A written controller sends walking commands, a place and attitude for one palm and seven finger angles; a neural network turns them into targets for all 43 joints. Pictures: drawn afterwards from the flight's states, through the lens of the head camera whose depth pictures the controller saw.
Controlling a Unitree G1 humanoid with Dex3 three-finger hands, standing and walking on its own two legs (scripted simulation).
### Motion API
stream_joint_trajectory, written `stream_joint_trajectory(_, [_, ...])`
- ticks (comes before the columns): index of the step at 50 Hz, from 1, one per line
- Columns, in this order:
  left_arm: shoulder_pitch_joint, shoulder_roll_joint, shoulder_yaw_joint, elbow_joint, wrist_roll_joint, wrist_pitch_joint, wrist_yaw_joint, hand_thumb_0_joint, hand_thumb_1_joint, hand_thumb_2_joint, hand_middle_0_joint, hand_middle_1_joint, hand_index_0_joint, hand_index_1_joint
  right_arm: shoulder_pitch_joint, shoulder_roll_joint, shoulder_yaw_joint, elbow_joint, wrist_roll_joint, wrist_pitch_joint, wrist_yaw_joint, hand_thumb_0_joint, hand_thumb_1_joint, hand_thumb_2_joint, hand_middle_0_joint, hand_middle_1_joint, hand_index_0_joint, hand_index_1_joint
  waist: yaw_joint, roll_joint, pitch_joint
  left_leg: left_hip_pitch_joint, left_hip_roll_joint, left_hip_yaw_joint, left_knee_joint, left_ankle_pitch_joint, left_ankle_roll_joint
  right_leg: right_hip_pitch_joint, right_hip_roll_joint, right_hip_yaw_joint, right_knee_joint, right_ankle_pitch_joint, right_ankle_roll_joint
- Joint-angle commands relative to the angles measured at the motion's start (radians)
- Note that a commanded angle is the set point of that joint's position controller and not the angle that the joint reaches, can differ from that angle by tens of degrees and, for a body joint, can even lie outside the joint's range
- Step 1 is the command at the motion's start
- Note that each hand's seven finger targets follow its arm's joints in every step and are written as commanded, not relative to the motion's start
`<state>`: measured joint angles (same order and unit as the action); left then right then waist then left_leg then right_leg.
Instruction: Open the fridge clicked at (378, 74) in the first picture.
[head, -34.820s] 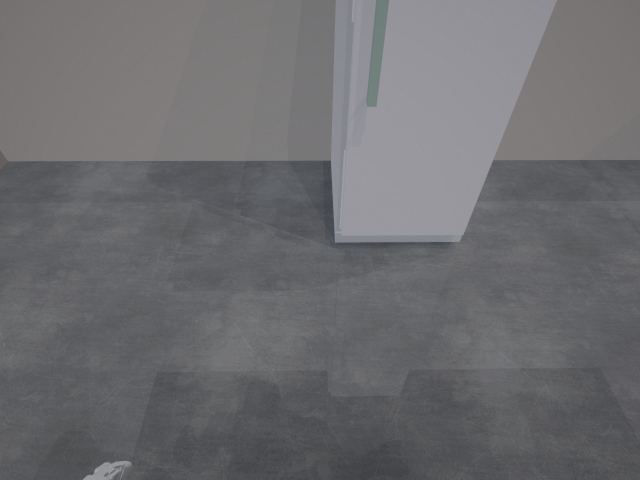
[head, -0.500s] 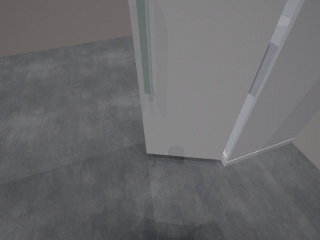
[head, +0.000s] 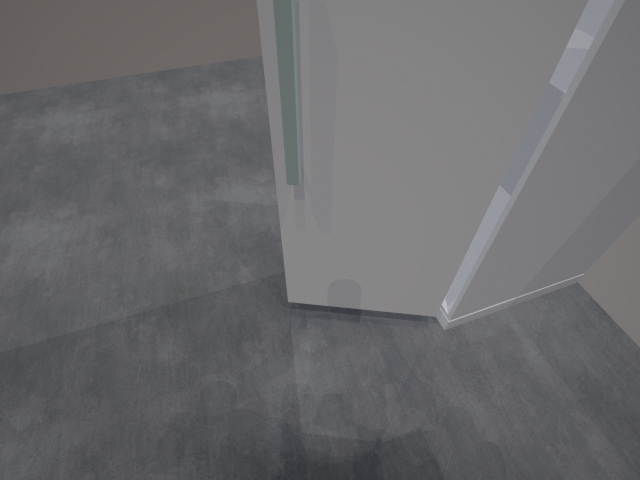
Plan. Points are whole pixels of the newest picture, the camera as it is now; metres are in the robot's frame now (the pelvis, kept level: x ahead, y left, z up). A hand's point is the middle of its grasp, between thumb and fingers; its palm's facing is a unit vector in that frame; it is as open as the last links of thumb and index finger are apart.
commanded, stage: look to check the result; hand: left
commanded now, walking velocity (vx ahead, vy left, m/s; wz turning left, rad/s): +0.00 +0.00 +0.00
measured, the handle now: (290, 67) +0.72 +0.09 +0.16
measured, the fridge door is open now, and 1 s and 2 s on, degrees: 64 64 64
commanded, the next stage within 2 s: stand and wait in 0.30 s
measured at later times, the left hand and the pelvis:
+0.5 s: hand out of the picture +0.10 +0.24 -0.16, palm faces -0.04 -0.95 -0.32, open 7.4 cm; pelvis +0.01 +0.00 +0.00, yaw +0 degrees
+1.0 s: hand out of the picture +0.09 +0.24 -0.16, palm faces -0.04 -0.94 -0.33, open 7.4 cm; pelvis +0.01 +0.00 +0.00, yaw +0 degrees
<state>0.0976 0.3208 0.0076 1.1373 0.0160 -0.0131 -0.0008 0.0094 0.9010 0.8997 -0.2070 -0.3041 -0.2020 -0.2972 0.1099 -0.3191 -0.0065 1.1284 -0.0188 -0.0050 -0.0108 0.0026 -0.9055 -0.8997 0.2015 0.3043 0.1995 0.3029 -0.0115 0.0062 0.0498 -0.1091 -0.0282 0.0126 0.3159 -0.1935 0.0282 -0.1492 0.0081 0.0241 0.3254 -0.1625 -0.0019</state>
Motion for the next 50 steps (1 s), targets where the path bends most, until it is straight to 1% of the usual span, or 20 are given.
stream_joint_trajectory(1, [-0.043, 0.196, 0.034, -0.059, -0.006, -0.022, 0.014, 0.0, 0.9, 0.9, -0.2, -0.3, -0.2, -0.3, -0.021, -0.2, -0.035, -0.052, 0.004, -0.02, -0.011, 0.0, -0.9, -0.9, 0.2, 0.3, 0.2, 0.3, -0.003, -0.022, -0.104, 0.03, 0.149, -0.102, -0.04, 0.171, 0.002, 0.046, -0.122, 0.091, -0.032, 0.174, -0.041])
stream_joint_trajectory(3, [-0.039, 0.197, 0.033, -0.057, -0.006, -0.022, 0.014, 0.0, 0.9, 0.9, -0.2, -0.3, -0.2, -0.3, -0.023, -0.202, -0.036, -0.053, 0.004, -0.02, -0.011, 0.0, -0.9, -0.9, 0.2, 0.3, 0.2, 0.3, -0.003, -0.007, -0.108, 0.039, 0.149, -0.099, -0.039, 0.18, 0.002, 0.048, -0.123, 0.091, -0.032, 0.183, -0.042])
stream_joint_trajectory(5, [-0.037, 0.201, 0.033, -0.057, -0.006, -0.024, 0.015, 0.0, 0.9, 0.9, -0.2, -0.3, -0.2, -0.3, -0.022, -0.2, -0.036, -0.054, 0.005, -0.02, -0.012, 0.0, -0.9, -0.9, 0.2, 0.3, 0.2, 0.3, -0.004, -0.017, -0.114, 0.047, 0.148, -0.098, -0.032, 0.196, 0.003, 0.052, -0.125, 0.092, -0.031, 0.206, -0.043])
stream_joint_trajectory(8, [-0.036, 0.201, 0.032, -0.055, -0.007, -0.023, 0.016, 0.0, 0.9, 0.9, -0.2, -0.3, -0.2, -0.3, -0.022, -0.202, -0.034, -0.051, 0.005, -0.02, -0.013, 0.0, -0.9, -0.9, 0.2, 0.3, 0.2, 0.3, -0.003, -0.01, -0.114, 0.05, 0.151, -0.096, -0.034, 0.216, 0.001, 0.061, -0.126, 0.09, -0.029, 0.226, -0.043])
stream_joint_trajectory(9, [-0.034, 0.204, 0.034, -0.057, -0.006, -0.025, 0.017, 0.0, 0.9, 0.9, -0.2, -0.3, -0.2, -0.3, -0.022, -0.202, -0.036, -0.053, 0.006, -0.02, -0.013, 0.0, -0.9, -0.9, 0.2, 0.3, 0.2, 0.3, -0.003, -0.028, -0.11, 0.05, 0.149, -0.097, -0.032, 0.22, 0.002, 0.058, -0.124, 0.09, -0.028, 0.234, -0.043])
stream_joint_trajectory(10, [-0.036, 0.202, 0.032, -0.056, -0.006, -0.023, 0.017, 0.0, 0.9, 0.9, -0.2, -0.3, -0.2, -0.3, -0.025, -0.201, -0.036, -0.049, 0.005, -0.019, -0.012, 0.0, -0.9, -0.9, 0.2, 0.3, 0.2, 0.3, -0.004, -0.017, -0.097, 0.047, 0.15, -0.095, -0.036, 0.211, 0.001, 0.053, -0.127, 0.089, -0.032, 0.226, -0.043])
stream_joint_trajectory(14, [-0.03, 0.202, 0.032, -0.057, -0.006, -0.023, 0.016, 0.0, 0.9, 0.9, -0.2, -0.3, -0.2, -0.3, -0.03, -0.201, -0.034, -0.051, 0.005, -0.017, -0.011, 0.0, -0.9, -0.9, 0.2, 0.3, 0.2, 0.3, -0.001, -0.02, -0.077, 0.04, 0.148, -0.094, -0.041, 0.174, 0.002, 0.041, -0.124, 0.092, -0.047, 0.189, -0.042])
stream_joint_trajectory(15, [-0.04, 0.202, 0.03, -0.054, -0.006, -0.021, 0.015, 0.0, 0.9, 0.9, -0.2, -0.3, -0.2, -0.3, -0.028, -0.199, -0.034, -0.049, 0.003, -0.017, -0.011, 0.0, -0.9, -0.9, 0.2, 0.3, 0.2, 0.3, -0.004, -0.016, -0.069, 0.033, 0.147, -0.096, -0.048, 0.163, 0.001, 0.039, -0.124, 0.093, -0.046, 0.178, -0.042])
stream_joint_trajectory(19, [-0.035, 0.203, 0.034, -0.059, -0.006, -0.025, 0.015, 0.0, 0.9, 0.9, -0.2, -0.3, -0.2, -0.3, -0.025, -0.202, -0.033, -0.051, 0.004, -0.019, -0.011, 0.0, -0.9, -0.9, 0.2, 0.3, 0.2, 0.3, -0.002, -0.012, -0.098, 0.045, 0.149, -0.094, -0.044, 0.187, 0.0, 0.063, -0.124, 0.095, -0.043, 0.208, -0.043])
stream_joint_trajectory(22, [-0.039, 0.2, 0.032, -0.059, -0.006, -0.023, 0.014, 0.0, 0.9, 0.9, -0.2, -0.3, -0.2, -0.3, -0.029, -0.202, -0.032, -0.05, 0.002, -0.021, -0.012, 0.0, -0.9, -0.9, 0.2, 0.3, 0.2, 0.3, -0.001, 0.007, -0.088, 0.038, 0.149, -0.094, -0.052, 0.189, -0.002, 0.062, -0.125, 0.095, -0.042, 0.2, -0.043])
stream_joint_trajectory(27, [-0.042, 0.197, 0.031, -0.061, -0.006, -0.02, 0.014, 0.0, 0.9, 0.9, -0.2, -0.3, -0.2, -0.3, -0.027, -0.201, -0.031, -0.049, 0.003, -0.021, -0.012, 0.0, -0.9, -0.9, 0.2, 0.3, 0.2, 0.3, 0.001, 0.003, -0.076, 0.029, 0.151, -0.095, -0.06, 0.183, -0.003, 0.063, -0.122, 0.091, -0.042, 0.184, -0.042])
stream_joint_trajectory(31, [-0.04, 0.195, 0.031, -0.06, -0.006, -0.021, 0.014, 0.0, 0.9, 0.9, -0.2, -0.3, -0.2, -0.3, -0.023, -0.199, -0.032, -0.047, 0.003, -0.022, -0.013, 0.0, -0.9, -0.9, 0.2, 0.3, 0.2, 0.3, 0.0, -0.015, -0.084, 0.037, 0.152, -0.096, -0.061, 0.176, 0.0, 0.062, -0.123, 0.092, -0.045, 0.178, -0.041])
stream_joint_trajectory(34, [-0.033, 0.198, 0.032, -0.063, -0.006, -0.023, 0.014, 0.0, 0.9, 0.9, -0.2, -0.3, -0.2, -0.3, -0.023, -0.202, -0.033, -0.049, 0.005, -0.023, -0.013, 0.0, -0.9, -0.9, 0.2, 0.3, 0.2, 0.3, 0.002, -0.014, -0.093, 0.047, 0.15, -0.095, -0.052, 0.195, 0.0, 0.065, -0.122, 0.096, -0.043, 0.202, -0.043])
stream_joint_trajectory(37, [-0.036, 0.195, 0.031, -0.061, -0.007, -0.021, 0.014, 0.0, 0.9, 0.9, -0.2, -0.3, -0.2, -0.3, -0.02, -0.201, -0.032, -0.046, 0.004, -0.023, -0.014, 0.0, -0.9, -0.9, 0.2, 0.3, 0.2, 0.3, -0.001, 0.007, -0.092, 0.045, 0.153, -0.092, -0.058, 0.195, -0.003, 0.068, -0.123, 0.094, -0.042, 0.2, -0.044])
stream_joint_trajectory(39, [-0.031, 0.199, 0.033, -0.061, -0.006, -0.023, 0.015, 0.0, 0.9, 0.9, -0.2, -0.3, -0.2, -0.3, -0.02, -0.201, -0.033, -0.048, 0.006, -0.023, -0.014, 0.0, -0.9, -0.9, 0.2, 0.3, 0.2, 0.3, 0.002, -0.008, -0.094, 0.05, 0.153, -0.091, -0.053, 0.207, -0.001, 0.068, -0.123, 0.091, -0.04, 0.211, -0.044])
stream_joint_trajectory(40, [-0.033, 0.198, 0.032, -0.061, -0.007, -0.022, 0.015, 0.0, 0.9, 0.9, -0.2, -0.3, -0.2, -0.3, -0.018, -0.202, -0.034, -0.045, 0.004, -0.023, -0.015, 0.0, -0.9, -0.9, 0.2, 0.3, 0.2, 0.3, -0.001, -0.002, -0.101, 0.055, 0.154, -0.089, -0.053, 0.209, -0.003, 0.069, -0.123, 0.093, -0.037, 0.215, -0.043])
stream_joint_trajectory(43, [-0.035, 0.196, 0.031, -0.06, -0.007, -0.021, 0.015, 0.0, 0.9, 0.9, -0.2, -0.3, -0.2, -0.3, -0.02, -0.203, -0.033, -0.043, 0.004, -0.023, -0.015, 0.0, -0.9, -0.9, 0.2, 0.3, 0.2, 0.3, 0.0, -0.013, -0.086, 0.051, 0.155, -0.092, -0.057, 0.206, -0.001, 0.063, -0.123, 0.092, -0.039, 0.208, -0.043])
stream_joint_trajectory(44, [-0.03, 0.2, 0.032, -0.061, -0.006, -0.023, 0.015, 0.0, 0.9, 0.9, -0.2, -0.3, -0.2, -0.3, -0.016, -0.205, -0.035, -0.047, 0.006, -0.023, -0.015, 0.0, -0.9, -0.9, 0.2, 0.3, 0.2, 0.3, 0.0, -0.014, -0.097, 0.058, 0.155, -0.09, -0.052, 0.215, -0.001, 0.065, -0.121, 0.094, -0.038, 0.217, -0.044])
stream_joint_trajectory(45, [-0.034, 0.198, 0.032, -0.06, -0.007, -0.021, 0.016, 0.0, 0.9, 0.9, -0.2, -0.3, -0.2, -0.3, -0.016, -0.203, -0.035, -0.044, 0.005, -0.023, -0.015, 0.0, -0.9, -0.9, 0.2, 0.3, 0.2, 0.3, -0.002, -0.003, -0.096, 0.058, 0.155, -0.09, -0.056, 0.209, -0.002, 0.066, -0.124, 0.091, -0.038, 0.209, -0.043])
stream_joint_trajectory(50, [-0.035, 0.199, 0.031, -0.06, -0.007, -0.022, 0.015, 0.0, 0.9, 0.9, -0.2, -0.3, -0.2, -0.3, -0.019, -0.203, -0.035, -0.044, 0.005, -0.021, -0.014, 0.0, -0.9, -0.9, 0.2, 0.3, 0.2, 0.3, -0.002, -0.018, -0.073, 0.048, 0.154, -0.091, -0.061, 0.172, -0.002, 0.052, -0.122, 0.097, -0.049, 0.186, -0.043])
